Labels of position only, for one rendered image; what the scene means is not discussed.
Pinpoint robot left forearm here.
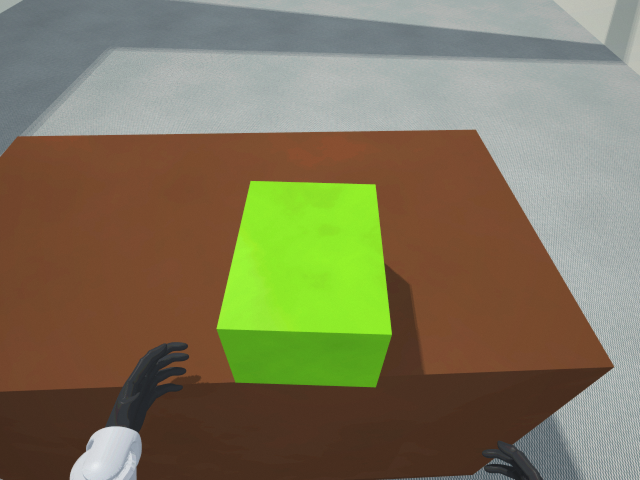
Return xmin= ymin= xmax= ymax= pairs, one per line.
xmin=70 ymin=426 xmax=142 ymax=480

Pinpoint left robot hand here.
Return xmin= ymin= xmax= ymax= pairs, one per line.
xmin=105 ymin=342 xmax=189 ymax=433

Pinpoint carton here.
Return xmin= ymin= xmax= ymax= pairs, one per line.
xmin=217 ymin=181 xmax=392 ymax=387

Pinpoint right robot hand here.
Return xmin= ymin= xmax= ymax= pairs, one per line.
xmin=482 ymin=441 xmax=544 ymax=480

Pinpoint pedestal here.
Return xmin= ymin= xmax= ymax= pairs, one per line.
xmin=0 ymin=130 xmax=614 ymax=480

